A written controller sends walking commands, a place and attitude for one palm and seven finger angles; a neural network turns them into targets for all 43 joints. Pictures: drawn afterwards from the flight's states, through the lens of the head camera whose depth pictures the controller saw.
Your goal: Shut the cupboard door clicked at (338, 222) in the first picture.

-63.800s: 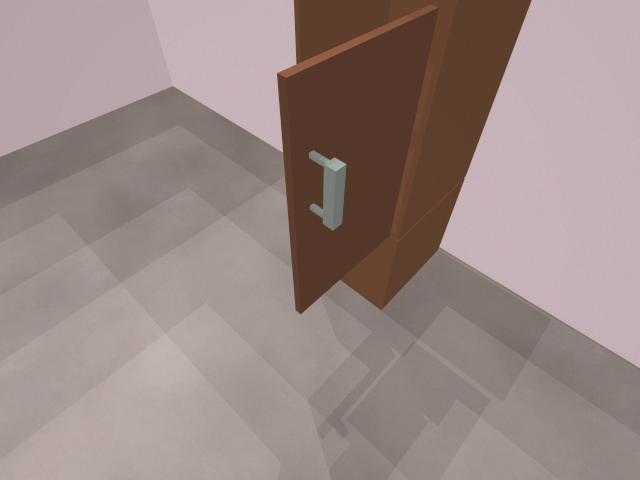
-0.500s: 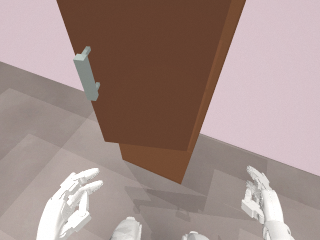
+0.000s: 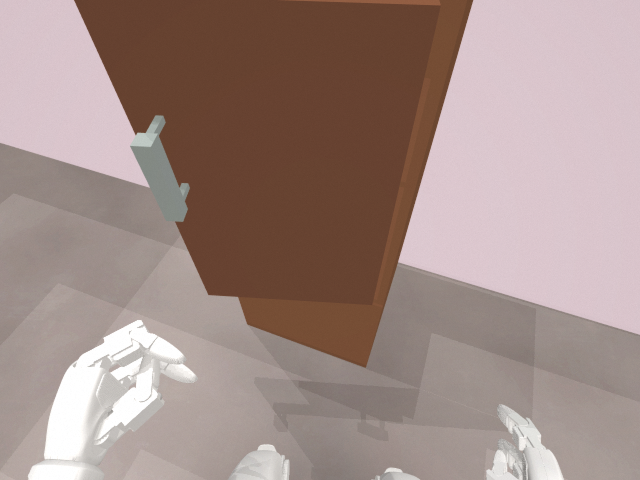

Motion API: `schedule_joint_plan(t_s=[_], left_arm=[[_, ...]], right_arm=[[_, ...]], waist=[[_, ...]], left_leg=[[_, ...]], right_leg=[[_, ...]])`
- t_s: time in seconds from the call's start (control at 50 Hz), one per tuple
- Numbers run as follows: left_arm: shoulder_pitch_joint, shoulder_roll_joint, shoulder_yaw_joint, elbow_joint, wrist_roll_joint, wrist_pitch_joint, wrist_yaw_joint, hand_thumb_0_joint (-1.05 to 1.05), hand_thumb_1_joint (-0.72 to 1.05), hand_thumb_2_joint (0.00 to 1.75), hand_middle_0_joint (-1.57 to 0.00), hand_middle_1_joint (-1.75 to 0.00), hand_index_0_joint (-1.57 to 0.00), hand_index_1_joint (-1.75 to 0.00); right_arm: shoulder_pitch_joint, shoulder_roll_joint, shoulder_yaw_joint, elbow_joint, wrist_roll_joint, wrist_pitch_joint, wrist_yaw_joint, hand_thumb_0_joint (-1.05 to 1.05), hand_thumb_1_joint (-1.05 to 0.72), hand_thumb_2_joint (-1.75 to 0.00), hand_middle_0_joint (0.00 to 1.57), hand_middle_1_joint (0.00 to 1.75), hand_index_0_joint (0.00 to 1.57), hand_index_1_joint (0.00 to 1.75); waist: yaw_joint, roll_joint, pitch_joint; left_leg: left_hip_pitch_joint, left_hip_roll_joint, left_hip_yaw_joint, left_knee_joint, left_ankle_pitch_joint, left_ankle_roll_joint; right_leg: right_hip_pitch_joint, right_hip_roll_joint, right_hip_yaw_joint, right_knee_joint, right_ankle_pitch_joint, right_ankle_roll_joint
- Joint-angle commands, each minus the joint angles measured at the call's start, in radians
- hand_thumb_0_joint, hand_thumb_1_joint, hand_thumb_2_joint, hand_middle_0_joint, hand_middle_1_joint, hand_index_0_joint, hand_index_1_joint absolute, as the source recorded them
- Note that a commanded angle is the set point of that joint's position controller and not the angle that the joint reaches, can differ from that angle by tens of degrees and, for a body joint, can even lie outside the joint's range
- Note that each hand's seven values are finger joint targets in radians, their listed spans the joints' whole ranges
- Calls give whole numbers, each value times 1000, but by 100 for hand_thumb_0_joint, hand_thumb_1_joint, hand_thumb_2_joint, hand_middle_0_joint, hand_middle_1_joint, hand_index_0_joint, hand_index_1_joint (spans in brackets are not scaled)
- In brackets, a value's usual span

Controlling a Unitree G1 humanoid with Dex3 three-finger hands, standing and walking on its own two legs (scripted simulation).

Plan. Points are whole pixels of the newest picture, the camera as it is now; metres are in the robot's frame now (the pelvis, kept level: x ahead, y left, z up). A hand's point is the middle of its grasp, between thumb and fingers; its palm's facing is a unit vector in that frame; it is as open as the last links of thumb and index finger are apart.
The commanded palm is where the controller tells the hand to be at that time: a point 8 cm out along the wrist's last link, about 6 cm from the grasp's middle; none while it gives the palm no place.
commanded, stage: raise the hand and make a fist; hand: left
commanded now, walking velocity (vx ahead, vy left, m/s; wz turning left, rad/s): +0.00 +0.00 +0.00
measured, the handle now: (167, 170) +0.47 +0.24 +0.12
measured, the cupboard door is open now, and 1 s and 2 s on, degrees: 17 17 17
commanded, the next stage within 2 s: bring the fist close to the handle in 0.96 s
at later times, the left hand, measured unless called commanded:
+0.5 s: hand (128, 354) +0.22 +0.20 +0.11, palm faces +0.01 -1.00 -0.05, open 3.1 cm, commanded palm +0.20 +0.25 +0.12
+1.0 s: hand (139, 340) +0.23 +0.19 +0.12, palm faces +0.01 -1.00 -0.05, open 3.1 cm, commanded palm +0.21 +0.24 +0.12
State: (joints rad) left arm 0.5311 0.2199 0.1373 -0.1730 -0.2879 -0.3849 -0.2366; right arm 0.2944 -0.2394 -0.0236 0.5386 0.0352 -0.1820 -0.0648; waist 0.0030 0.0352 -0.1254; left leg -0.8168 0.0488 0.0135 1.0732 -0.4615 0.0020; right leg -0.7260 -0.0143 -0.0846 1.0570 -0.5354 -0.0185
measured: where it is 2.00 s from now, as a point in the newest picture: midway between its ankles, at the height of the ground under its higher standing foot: outside the picture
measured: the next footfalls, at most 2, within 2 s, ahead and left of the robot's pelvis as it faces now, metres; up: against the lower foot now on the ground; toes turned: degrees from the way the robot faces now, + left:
none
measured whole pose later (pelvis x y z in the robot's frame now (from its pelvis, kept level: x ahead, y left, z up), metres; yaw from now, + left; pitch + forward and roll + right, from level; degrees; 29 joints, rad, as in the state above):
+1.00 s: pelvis +0.01 +0.00 +0.03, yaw +0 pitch +6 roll -1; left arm 0.36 0.25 0.18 -0.11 -0.29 -0.23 -0.25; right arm 0.27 -0.25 0.03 0.54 0.04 -0.20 -0.05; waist 0.01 0.04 -0.08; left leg -0.58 0.04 0.02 0.88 -0.40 0.01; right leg -0.49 -0.02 -0.08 0.85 -0.46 -0.01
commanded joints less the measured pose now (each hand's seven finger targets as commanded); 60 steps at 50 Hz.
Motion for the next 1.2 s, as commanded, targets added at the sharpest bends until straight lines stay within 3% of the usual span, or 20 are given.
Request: schedule_joint_plan(t_s=[0.0,0.08,0.14,0.24,0.38,0.54,0.6,0.62,0.68,0.74,0.78,0.82,0.86,0.88,0.94,0.98,1.04,1.08,1.16,1.18], left_arm=[[-24,127,60,-207,-14,-55,8,0,90,90,-108,-126,-108,-126],[-53,147,89,-223,-11,-42,37,0,90,90,-115,-134,-115,-134],[-76,122,54,-225,-7,-23,40,0,90,90,-121,-140,-121,-140],[-125,131,54,-200,-6,23,24,0,90,90,-130,-150,-130,-150],[-224,177,103,-188,-15,67,10,0,90,90,-130,-150,-130,-150],[-292,176,110,-164,-31,110,-17,0,90,90,-130,-150,-130,-150],[-250,151,97,-118,-27,132,-25,0,90,90,-130,-150,-130,-150],[-261,156,98,-130,-29,134,-26,0,90,90,-130,-150,-130,-150],[-255,183,129,-132,-30,125,-18,0,90,90,-130,-150,-130,-150],[-276,167,119,-167,-28,97,-10,0,90,90,-130,-150,-130,-150],[-273,186,132,-166,-21,83,-2,0,90,90,-130,-150,-130,-150],[-273,163,110,-154,-20,81,-5,0,90,90,-130,-150,-130,-150],[-269,164,113,-143,-24,83,-9,0,90,90,-130,-150,-130,-150],[-256,178,126,-136,-24,85,-9,0,90,90,-130,-150,-130,-150],[-268,170,118,-152,-27,89,-18,0,90,90,-130,-150,-130,-150],[-264,182,129,-145,-28,88,-16,0,90,90,-130,-150,-130,-150],[-272,162,117,-148,-33,84,-21,0,90,90,-130,-150,-130,-150],[-324,201,147,-113,-30,83,-16,0,90,90,-130,-150,-130,-150],[-442,180,126,-61,-35,80,-35,0,90,90,-130,-150,-130,-150],[-463,200,136,-54,-33,80,-37,0,90,90,-130,-150,-130,-150]], right_arm=[[-99,-109,-32,-198,1,-64,-9,0,-90,-90,20,30,20,30],[-98,-110,-27,-196,1,-55,-9,0,-90,-90,20,30,20,30],[-93,-112,-17,-203,1,-52,-3,0,-90,-90,20,30,20,30],[-87,-120,-6,-207,4,-51,-2,0,-90,-90,20,30,20,30],[-92,-126,12,-198,5,-58,-6,0,-90,-90,20,30,20,30],[-95,-130,18,-177,10,-75,-4,0,-90,-90,20,30,20,30],[-96,-130,15,-176,12,-75,-2,0,-90,-90,20,30,20,30],[-96,-132,15,-178,12,-76,-1,0,-90,-90,20,30,20,30],[-98,-135,10,-175,7,-77,-1,0,-90,-90,20,30,20,30],[-96,-130,11,-174,6,-81,3,0,-90,-90,20,30,20,30],[-92,-134,7,-167,2,-81,3,0,-90,-90,20,30,20,30],[-93,-131,11,-167,5,-81,6,0,-90,-90,20,30,20,30],[-95,-132,8,-168,5,-80,4,0,-90,-90,20,30,20,30],[-91,-136,4,-164,4,-78,3,0,-90,-90,20,30,20,30],[-97,-132,7,-169,7,-77,2,0,-90,-90,20,30,20,30],[-97,-134,6,-166,4,-77,1,0,-90,-90,20,30,20,30],[-96,-130,7,-166,6,-76,0,0,-90,-90,20,30,20,30],[-92,-137,9,-150,3,-71,-4,0,-90,-90,20,30,20,30],[-99,-138,11,-140,7,-72,-11,0,-90,-90,20,30,20,30],[-97,-141,9,-135,6,-72,-13,0,-90,-90,20,30,20,30]], waist=[[9,-15,-139],[14,-6,-136],[3,39,-111],[-5,18,-91],[2,14,-88],[3,30,-92],[6,-5,-75],[8,12,-76],[13,-23,-86],[10,17,-96],[8,-7,-106],[3,25,-81],[3,11,-80],[3,-28,-96],[6,19,-97],[3,-20,-95],[1,-2,-97],[-12,-33,-68],[-20,-8,-76],[-21,-25,-88]], left_leg=[[181,-44,-43,-179,157,24],[224,-39,-47,-213,173,24],[255,-38,-51,-240,166,19],[281,-37,-54,-267,158,20],[321,-37,-59,-301,166,19],[375,-40,-56,-335,227,16],[370,-42,-52,-341,236,17],[375,-43,-52,-346,237,16],[373,-44,-46,-338,252,19],[391,-47,-43,-338,269,15],[386,-45,-40,-328,275,18],[381,-47,-42,-334,259,15],[377,-47,-39,-332,245,15],[371,-47,-37,-325,253,20],[375,-50,-33,-325,252,17],[371,-48,-35,-317,264,22],[376,-51,-30,-314,269,19],[350,-49,-32,-306,245,21],[360,-52,-31,-309,220,20],[356,-50,-32,-303,224,23]], right_leg=[[72,24,63,-226,139,4],[102,35,39,-232,172,-1],[97,38,22,-238,189,-1],[124,39,24,-275,193,0],[172,41,23,-309,202,-2],[217,37,16,-335,281,1],[229,34,17,-346,291,3],[228,34,16,-345,293,2],[246,33,25,-351,305,4],[241,33,20,-337,325,2],[246,34,26,-337,329,4],[229,32,22,-335,317,2],[225,31,26,-342,307,4],[242,31,34,-346,311,7],[239,27,37,-346,317,6],[243,29,42,-348,330,9],[239,27,42,-345,345,10],[226,27,54,-357,311,13],[209,22,62,-366,276,13],[219,21,71,-368,276,15]])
